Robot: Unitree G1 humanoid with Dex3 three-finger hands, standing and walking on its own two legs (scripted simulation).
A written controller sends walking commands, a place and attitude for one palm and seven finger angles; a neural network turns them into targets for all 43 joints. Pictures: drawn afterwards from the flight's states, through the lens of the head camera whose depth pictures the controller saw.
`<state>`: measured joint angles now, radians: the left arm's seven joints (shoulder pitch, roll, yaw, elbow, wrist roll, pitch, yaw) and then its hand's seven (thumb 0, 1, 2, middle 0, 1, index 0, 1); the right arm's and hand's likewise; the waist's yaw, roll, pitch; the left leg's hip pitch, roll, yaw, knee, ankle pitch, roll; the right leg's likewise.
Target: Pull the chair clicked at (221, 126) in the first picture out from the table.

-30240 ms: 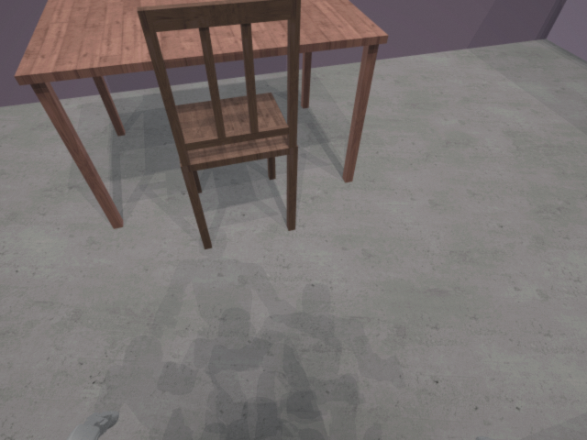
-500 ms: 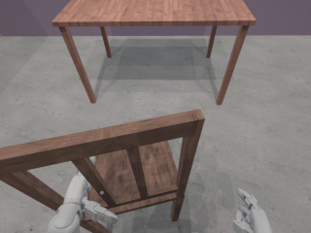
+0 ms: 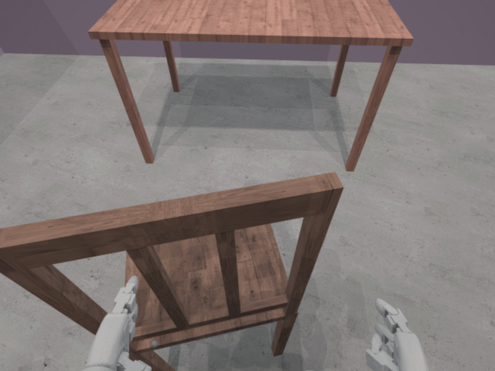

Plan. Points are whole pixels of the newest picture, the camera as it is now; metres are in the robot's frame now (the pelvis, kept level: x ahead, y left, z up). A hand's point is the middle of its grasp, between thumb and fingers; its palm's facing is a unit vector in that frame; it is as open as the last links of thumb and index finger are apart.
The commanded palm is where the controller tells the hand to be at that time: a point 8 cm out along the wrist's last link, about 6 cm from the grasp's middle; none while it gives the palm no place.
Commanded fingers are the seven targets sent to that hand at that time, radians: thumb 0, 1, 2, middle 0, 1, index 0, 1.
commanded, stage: draw the fingers out of the gap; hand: left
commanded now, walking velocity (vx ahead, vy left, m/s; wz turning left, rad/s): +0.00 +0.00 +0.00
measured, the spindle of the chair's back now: (165, 291) +0.25 +0.15 -0.01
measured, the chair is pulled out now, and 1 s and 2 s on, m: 0.75 0.75 0.74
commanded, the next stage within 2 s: draw the hand back to the body in 0.34 s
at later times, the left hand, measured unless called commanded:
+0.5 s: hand out of the picture +0.12 +0.15 -0.02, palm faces +0.04 -0.99 -0.10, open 17.5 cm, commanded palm +0.08 +0.20 +0.01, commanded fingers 0.00 -0.55 0.20 0.00 0.00 0.00 0.00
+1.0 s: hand (96, 353) +0.14 +0.19 +0.09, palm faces +0.05 -0.99 -0.15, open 17.3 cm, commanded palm +0.10 +0.24 +0.10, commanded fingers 0.00 -0.26 0.34 -0.04 -0.06 -0.04 -0.06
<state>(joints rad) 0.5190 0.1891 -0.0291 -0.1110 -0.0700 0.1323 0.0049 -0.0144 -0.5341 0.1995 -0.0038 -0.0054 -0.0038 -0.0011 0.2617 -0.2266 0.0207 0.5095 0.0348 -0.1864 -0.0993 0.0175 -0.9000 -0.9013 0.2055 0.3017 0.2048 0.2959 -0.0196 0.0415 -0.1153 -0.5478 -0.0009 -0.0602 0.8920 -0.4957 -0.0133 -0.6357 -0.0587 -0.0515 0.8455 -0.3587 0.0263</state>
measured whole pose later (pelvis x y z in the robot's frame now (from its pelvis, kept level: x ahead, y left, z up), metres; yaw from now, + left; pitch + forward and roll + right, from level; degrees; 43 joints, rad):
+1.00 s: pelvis -0.01 +0.00 -0.02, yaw +0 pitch +7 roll -2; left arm 0.74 0.28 0.17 -0.43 -0.26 -0.19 -0.17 -0.02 -0.50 0.22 -0.01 -0.02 -0.01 -0.01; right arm 0.24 -0.19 0.00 0.52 0.08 -0.22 -0.11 0.02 -0.90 -0.90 0.20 0.30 0.20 0.30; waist 0.02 0.06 -0.14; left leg -0.58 0.02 -0.07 1.01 -0.55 -0.02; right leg -0.66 -0.04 -0.06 0.94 -0.40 0.02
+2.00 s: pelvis +0.03 -0.02 +0.04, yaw +1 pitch -4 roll -1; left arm 0.61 0.41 0.16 -0.40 -0.09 0.18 0.14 0.01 0.89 0.89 -0.36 -0.36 -0.30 -0.30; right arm 0.18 -0.22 0.06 0.67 0.02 -0.26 -0.09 0.02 -0.90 -0.90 0.21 0.30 0.20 0.30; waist 0.07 0.07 0.05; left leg -0.07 0.03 -0.07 0.51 -0.37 -0.04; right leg -0.18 -0.03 -0.08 0.52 -0.27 0.01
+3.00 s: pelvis -0.09 -0.01 +0.03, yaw +1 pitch -2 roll -1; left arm 0.65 0.55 0.37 -0.61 -0.03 -0.12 0.14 0.01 0.89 0.90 -0.43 -0.41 -0.36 -0.37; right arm 0.24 -0.22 0.02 0.65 -0.01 -0.20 -0.13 0.02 -0.90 -0.90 0.21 0.30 0.21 0.30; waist 0.04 -0.02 0.13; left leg -0.37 0.02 -0.09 0.66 -0.26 -0.02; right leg -0.41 -0.03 -0.07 0.56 -0.17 0.01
